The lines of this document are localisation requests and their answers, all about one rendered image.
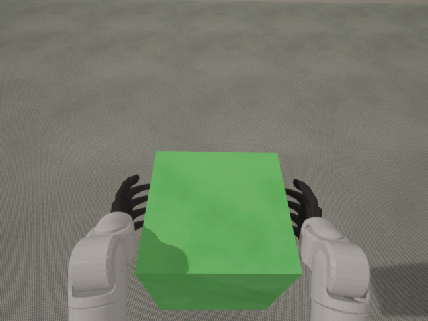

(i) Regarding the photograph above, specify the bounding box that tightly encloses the carton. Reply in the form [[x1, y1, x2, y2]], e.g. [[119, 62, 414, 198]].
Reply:
[[135, 151, 302, 310]]

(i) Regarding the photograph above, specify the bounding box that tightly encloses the robot left forearm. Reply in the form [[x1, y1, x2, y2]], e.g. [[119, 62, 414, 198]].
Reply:
[[68, 212, 136, 321]]

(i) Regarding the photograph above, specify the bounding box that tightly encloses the left robot hand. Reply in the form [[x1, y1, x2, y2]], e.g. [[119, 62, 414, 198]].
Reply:
[[111, 175, 150, 231]]

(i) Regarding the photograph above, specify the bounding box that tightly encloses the robot right forearm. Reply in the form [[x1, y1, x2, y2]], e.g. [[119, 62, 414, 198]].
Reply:
[[299, 217, 370, 321]]

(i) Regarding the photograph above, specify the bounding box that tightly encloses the right robot hand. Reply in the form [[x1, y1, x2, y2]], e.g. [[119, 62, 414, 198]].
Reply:
[[285, 179, 322, 240]]

